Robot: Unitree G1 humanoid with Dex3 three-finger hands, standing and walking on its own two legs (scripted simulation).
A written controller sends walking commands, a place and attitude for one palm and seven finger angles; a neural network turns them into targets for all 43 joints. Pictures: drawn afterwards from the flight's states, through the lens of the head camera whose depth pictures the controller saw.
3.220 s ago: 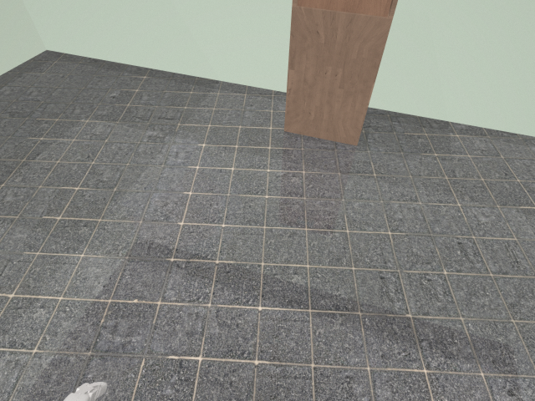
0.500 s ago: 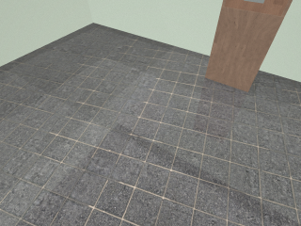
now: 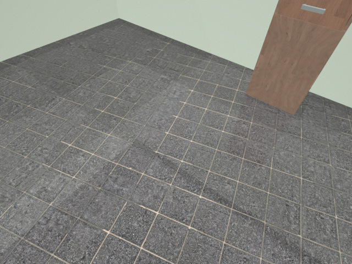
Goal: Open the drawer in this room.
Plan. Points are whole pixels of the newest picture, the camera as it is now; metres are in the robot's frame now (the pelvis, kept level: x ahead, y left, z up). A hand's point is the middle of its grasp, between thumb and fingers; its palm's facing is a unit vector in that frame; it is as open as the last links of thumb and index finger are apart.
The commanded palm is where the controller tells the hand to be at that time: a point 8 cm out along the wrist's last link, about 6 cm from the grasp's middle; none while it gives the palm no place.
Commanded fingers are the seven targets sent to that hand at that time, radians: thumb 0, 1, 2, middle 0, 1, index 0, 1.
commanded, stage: turn or walk to find it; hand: left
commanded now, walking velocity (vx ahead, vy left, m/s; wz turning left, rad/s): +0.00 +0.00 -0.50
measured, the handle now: (313, 8) +1.60 -0.73 +0.04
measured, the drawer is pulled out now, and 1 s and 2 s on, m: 0.00 0.00 0.00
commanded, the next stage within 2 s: stand and wait in 1.50 s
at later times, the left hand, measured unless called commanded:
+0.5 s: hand out of the picture +0.05 +0.16 -0.17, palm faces -0.05 -0.98 -0.20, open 7.3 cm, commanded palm none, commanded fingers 0.00 0.90 0.90 -0.20 -0.30 -0.20 -0.30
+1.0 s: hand out of the picture -0.05 +0.18 -0.18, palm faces +0.07 -0.98 -0.20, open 7.4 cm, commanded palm none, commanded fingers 0.00 0.90 0.90 -0.20 -0.30 -0.20 -0.30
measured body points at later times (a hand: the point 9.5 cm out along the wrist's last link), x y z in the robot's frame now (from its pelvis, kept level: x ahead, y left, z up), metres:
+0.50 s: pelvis -0.02 -0.02 +0.00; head -0.02 -0.02 +0.45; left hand +0.06 +0.21 -0.16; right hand -0.03 -0.26 -0.16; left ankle -0.02 +0.11 -0.73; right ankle -0.02 -0.11 -0.74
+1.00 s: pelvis -0.04 +0.00 -0.01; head -0.03 +0.01 +0.44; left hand -0.05 +0.23 -0.17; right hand -0.02 -0.23 -0.16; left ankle -0.02 +0.11 -0.74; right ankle -0.04 -0.12 -0.74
